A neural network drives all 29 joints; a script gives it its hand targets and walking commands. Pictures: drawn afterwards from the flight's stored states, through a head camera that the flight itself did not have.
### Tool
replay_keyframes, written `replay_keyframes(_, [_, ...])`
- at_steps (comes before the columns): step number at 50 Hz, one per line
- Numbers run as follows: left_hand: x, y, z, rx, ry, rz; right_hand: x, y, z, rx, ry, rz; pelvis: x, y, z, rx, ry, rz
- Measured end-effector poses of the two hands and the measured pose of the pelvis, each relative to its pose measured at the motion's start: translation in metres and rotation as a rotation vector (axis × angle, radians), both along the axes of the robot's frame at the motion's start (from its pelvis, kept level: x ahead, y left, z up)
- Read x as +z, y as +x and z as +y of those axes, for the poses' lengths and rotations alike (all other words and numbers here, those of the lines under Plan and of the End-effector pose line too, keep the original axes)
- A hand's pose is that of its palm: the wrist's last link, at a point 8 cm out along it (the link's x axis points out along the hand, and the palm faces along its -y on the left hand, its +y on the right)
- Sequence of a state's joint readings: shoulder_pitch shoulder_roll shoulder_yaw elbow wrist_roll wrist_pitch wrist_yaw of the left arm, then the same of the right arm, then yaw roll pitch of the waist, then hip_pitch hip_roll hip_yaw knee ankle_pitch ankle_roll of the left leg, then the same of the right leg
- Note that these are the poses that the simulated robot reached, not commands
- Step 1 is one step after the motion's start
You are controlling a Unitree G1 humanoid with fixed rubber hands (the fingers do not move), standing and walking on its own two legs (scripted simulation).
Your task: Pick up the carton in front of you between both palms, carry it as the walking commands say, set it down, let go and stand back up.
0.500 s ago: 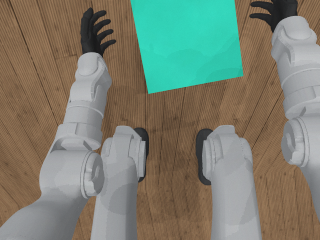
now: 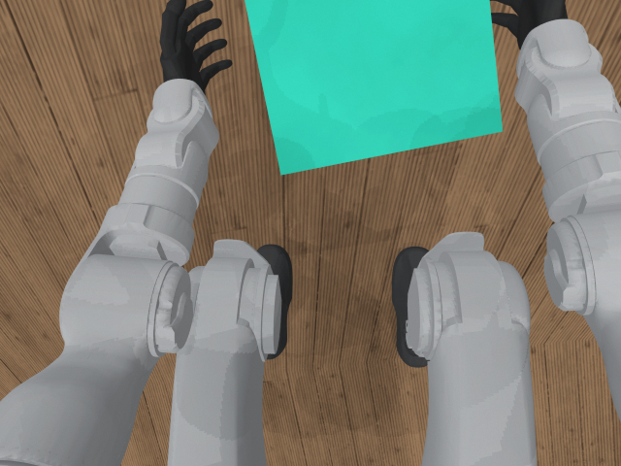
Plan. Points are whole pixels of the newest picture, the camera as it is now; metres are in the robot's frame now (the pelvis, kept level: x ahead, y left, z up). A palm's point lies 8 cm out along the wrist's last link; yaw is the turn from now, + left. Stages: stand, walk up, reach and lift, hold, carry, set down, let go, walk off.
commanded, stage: reach and lift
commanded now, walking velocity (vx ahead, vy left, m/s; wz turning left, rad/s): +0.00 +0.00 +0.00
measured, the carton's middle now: (366, 73) +0.50 -0.06 -0.25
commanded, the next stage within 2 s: none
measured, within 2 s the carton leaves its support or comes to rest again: leaves its support in 0.52 s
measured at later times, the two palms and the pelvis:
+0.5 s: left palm (212, 64) +0.51 +0.10 -0.16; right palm (510, 13) +0.52 -0.20 -0.17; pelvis +0.00 +0.00 +0.00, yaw +0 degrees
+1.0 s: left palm (134, 52) +0.48 +0.08 +0.02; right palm out of the picture +0.48 -0.22 +0.01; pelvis +0.00 +0.01 +0.08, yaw -5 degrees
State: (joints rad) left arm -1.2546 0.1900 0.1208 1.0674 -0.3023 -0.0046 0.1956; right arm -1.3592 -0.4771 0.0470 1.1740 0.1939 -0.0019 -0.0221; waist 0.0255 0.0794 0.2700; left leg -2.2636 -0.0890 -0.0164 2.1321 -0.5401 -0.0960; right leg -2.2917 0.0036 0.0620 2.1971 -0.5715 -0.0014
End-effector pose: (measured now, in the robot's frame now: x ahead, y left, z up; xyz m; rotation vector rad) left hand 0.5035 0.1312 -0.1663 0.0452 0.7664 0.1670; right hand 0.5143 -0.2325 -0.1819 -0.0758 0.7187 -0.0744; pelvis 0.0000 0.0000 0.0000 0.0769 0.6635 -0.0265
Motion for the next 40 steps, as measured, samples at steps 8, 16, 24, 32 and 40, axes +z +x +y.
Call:
replay_keyframes(8, [0.004, -0.002, -0.013, -0.021, -0.010, 0.002, 0.006, -0.002, 0.007, 0.014, 0.012, 0.022, 0.005, -0.005, 0.001, -0.009, 0.002, 0.009])
replay_keyframes(16, [0.005, 0.005, -0.035, -0.015, -0.022, -0.012, 0.006, 0.004, 0.025, 0.028, 0.007, 0.027, 0.006, -0.008, 0.001, -0.011, 0.001, 0.011])
replay_keyframes(24, [0.007, 0.009, -0.035, 0.025, -0.037, 0.005, 0.011, 0.009, 0.029, 0.047, -0.009, 0.066, -0.001, -0.005, 0.000, -0.003, -0.004, 0.011])
replay_keyframes(32, [0.031, 0.005, -0.036, 0.046, -0.058, -0.058, 0.030, -0.001, 0.028, 0.016, 0.014, 0.016, -0.002, -0.002, 0.002, -0.016, -0.014, 0.002])
replay_keyframes(40, [0.101, -0.013, -0.046, 0.044, -0.093, -0.127, 0.109, -0.021, 0.017, -0.043, 0.035, -0.050, 0.025, -0.005, 0.007, -0.052, -0.018, -0.004])
